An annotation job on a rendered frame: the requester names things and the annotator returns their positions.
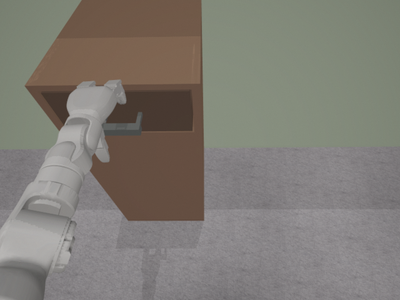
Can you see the left robot forearm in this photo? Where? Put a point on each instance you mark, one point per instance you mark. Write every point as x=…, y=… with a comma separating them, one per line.
x=56, y=187

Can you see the drawer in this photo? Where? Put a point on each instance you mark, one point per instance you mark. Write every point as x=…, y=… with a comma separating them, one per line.
x=163, y=110

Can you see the robot left hand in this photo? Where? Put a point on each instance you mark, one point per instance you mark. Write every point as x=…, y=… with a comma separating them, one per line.
x=98, y=102

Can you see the robot left upper arm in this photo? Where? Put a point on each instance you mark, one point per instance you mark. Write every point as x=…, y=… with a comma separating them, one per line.
x=36, y=245

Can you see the cabinet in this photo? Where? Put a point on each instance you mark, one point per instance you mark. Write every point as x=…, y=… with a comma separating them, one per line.
x=148, y=45

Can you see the handle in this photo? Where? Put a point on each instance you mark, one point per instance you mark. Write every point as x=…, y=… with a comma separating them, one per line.
x=124, y=129

